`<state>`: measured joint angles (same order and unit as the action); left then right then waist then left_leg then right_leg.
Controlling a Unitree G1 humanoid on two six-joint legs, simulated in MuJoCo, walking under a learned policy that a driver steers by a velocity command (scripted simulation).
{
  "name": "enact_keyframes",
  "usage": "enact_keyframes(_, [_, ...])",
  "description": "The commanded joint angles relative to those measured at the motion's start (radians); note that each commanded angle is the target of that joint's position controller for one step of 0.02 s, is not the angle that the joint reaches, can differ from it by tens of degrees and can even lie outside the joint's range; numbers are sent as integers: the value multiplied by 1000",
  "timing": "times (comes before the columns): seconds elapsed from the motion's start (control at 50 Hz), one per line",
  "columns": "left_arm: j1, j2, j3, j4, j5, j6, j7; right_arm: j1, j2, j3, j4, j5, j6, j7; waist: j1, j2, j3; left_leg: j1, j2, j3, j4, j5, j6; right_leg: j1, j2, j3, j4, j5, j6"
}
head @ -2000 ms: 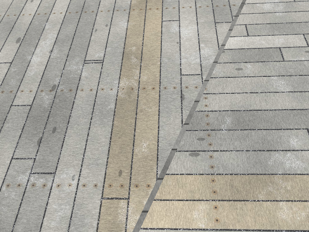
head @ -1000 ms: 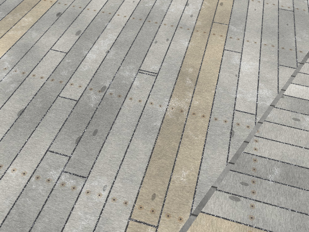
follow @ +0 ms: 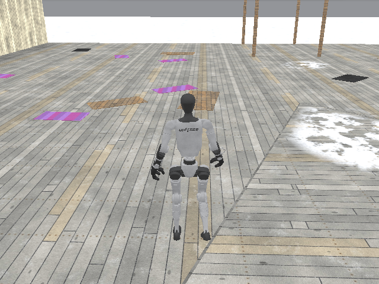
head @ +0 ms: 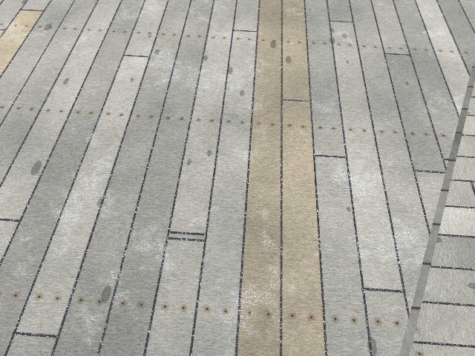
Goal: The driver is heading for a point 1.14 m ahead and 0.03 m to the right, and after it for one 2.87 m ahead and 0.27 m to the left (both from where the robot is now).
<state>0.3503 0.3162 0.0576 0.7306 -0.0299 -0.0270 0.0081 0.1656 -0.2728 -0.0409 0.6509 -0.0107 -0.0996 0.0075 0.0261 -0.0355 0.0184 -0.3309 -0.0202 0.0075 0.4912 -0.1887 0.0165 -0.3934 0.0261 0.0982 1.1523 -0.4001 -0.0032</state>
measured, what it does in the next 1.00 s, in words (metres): walks ahead: right foot, then left foot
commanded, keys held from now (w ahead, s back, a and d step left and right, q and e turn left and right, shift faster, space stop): w+e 0.32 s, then w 0.08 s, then w+q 0.60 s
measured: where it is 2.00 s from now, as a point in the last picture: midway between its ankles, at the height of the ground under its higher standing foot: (255, 199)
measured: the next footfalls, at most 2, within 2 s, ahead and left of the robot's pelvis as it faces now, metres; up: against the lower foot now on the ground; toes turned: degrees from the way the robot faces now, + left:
right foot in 0.40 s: +0.35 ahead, -0.17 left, +0.00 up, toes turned -16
left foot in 0.96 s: +0.68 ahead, +0.00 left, +0.00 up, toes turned +0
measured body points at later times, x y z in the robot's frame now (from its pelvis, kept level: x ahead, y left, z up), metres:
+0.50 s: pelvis +0.26 -0.07 -0.01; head +0.30 -0.09 +0.44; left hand +0.51 +0.13 -0.09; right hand +0.24 -0.36 -0.13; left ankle +0.15 +0.11 -0.63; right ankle +0.31 -0.16 -0.74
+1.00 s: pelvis +0.54 -0.08 -0.02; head +0.58 -0.08 +0.43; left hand +0.59 +0.21 -0.14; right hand +0.73 -0.34 -0.11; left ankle +0.65 +0.00 -0.73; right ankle +0.33 -0.17 -0.67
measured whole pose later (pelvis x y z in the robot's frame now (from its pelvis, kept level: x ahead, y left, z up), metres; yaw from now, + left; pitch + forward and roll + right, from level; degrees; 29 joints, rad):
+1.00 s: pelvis +0.54 -0.08 -0.02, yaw -1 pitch +2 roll +0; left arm 0.31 0.30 0.06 0.83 0.00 -0.05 0.02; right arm 0.11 -0.29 -0.06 0.65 0.02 -0.05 0.05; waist 0.03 0.01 0.06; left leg -0.51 -0.04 0.05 0.64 -0.16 0.09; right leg -0.09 -0.04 -0.11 0.90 -0.45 0.01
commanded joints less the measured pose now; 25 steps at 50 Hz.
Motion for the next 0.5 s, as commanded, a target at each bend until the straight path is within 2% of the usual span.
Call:
enact_keyframes(0.02, [-51, 83, 27, -108, 1, -6, -8, 78, -105, -36, -15, -6, -6, -5, -52, 165, -9, 262, 276, -284, -275, 28, 152, -298, -122, 22, 31, 92, 15])
enact_keyframes(0.04, [-61, 65, 26, -104, 2, 0, -8, 80, -90, -35, -4, -1, -11, -5, -56, 141, -3, 246, 249, -227, -297, 62, 144, -287, -121, 8, 27, 112, 11])
enact_keyframes(0.06, [-67, 47, 21, -119, 0, 5, -11, 79, -118, -43, 6, 1, -16, -5, -41, 164, 1, 227, 273, -208, -314, 84, 163, -292, -130, 4, -3, 124, 17])
enact_keyframes(0.08, [-93, 41, 17, -131, 5, 8, -13, 79, -126, -48, 17, 7, -19, -5, -46, 147, 19, 228, 282, -183, -330, 130, 178, -315, -138, 6, -44, 142, 27])
enact_keyframes(0.12, [-134, 30, 12, -143, 9, 6, -19, 89, -147, -56, 38, 4, -16, -7, -51, 113, 20, 256, 284, -116, -336, 197, 181, -338, -140, 1, -136, 205, 34])
enact_keyframes(0.14, [-146, 41, 18, -136, 10, 6, -19, 96, -131, -53, 47, 3, -15, -9, -62, 73, 11, 299, 252, -67, -336, 242, 159, -352, -122, -3, -151, 266, 23])
enact_keyframes(0.16, [-165, 14, 7, -153, 6, 3, -27, 88, -170, -60, 52, 4, -14, -9, -54, 127, 19, 276, 283, -45, -337, 265, 169, -330, -140, -8, -230, 311, 24])
enact_keyframes(0.18, [-191, 16, 3, -156, 9, -1, -35, 77, -169, -59, 56, 11, -11, -10, -67, 110, 37, 272, 270, 1, -341, 297, 164, -310, -139, -27, -294, 355, 24])
enact_keyframes(0.22, [-274, 11, 0, -174, 9, -11, -49, 114, -182, -63, 79, 12, -1, -15, -98, 81, 49, 289, 257, 57, -336, 275, 142, -278, -119, -74, -394, 412, 9])
enact_keyframes(0.28, [-348, 13, -1, -210, 4, -13, -68, 152, -210, -71, 108, 28, 13, -16, -112, 80, 69, 363, 287, 99, -312, 347, 125, -268, -105, -110, -489, 390, -24])
enact_keyframes(0.3, [-356, 21, 3, -219, 4, -12, -72, 156, -219, -74, 114, 33, 19, -16, -104, 87, 65, 389, 295, 114, -285, 413, 116, -252, -93, -125, -508, 353, -40])
enact_keyframes(0.34, [-326, 48, 18, -226, 11, -6, -73, 163, -246, -81, 120, 42, 31, -21, -64, 121, 17, 417, 299, 145, -167, 727, 99, -139, -33, -173, -526, 251, -84])
enact_keyframes(0.36, [-249, 78, 35, -213, 14, -2, -70, 163, -258, -83, 123, 46, 38, -23, -11, 125, -35, 414, 293, 159, -49, 863, 92, -25, 5, -189, -541, 216, -112])
enact_keyframes(0.38, [-93, 120, 62, -172, 11, 2, -60, 151, -248, -76, 122, 48, 42, -26, 81, 102, -115, 342, 264, 189, 136, 876, 68, 198, 43, -195, -608, 279, -149])
enact_keyframes(0.4, [77, 179, 87, -129, 10, 12, -39, 163, -206, -55, 108, 26, 37, -28, 152, 25, -207, 104, 228, 189, 409, 572, 33, 512, -51, -37, -612, 308, -195])
enact_keyframes(0.42, [28, 275, 92, -140, 3, 5, -28, 270, -69, -7, 65, 3, 16, -14, 25, -254, -323, -318, 24, 141, 811, -324, -31, 821, -359, 558, -726, 168, -391])
enact_keyframes(0.44, [55, 188, 66, -160, 15, -5, -32, 225, -174, -26, 84, 35, -13, 2, 100, -112, -433, -386, 33, -87, 916, -378, -18, 812, -424, 698, -837, 67, -409])
enact_keyframes(0.46, [27, 142, 50, -140, 27, -17, -36, 110, -205, -37, 52, 76, -19, 8, 111, -65, -275, -441, 74, -84, 917, -320, -1, 701, -381, 508, -836, 131, -348])
enact_keyframes(0.48, [-27, 125, 42, -123, 23, -29, -39, 81, -181, -30, 41, 70, -20, 3, 61, 1, -156, -422, 127, -74, 814, -232, 5, 538, -333, 356, -847, 242, -300])
enact_keyframes(0.5, [-78, 87, 32, -117, 27, -39, -38, 71, -172, -32, 53, 44, -14, -4, 29, 10, -117, -380, 160, -79, 737, -180, 1, 443, -297, 264, -856, 342, -272])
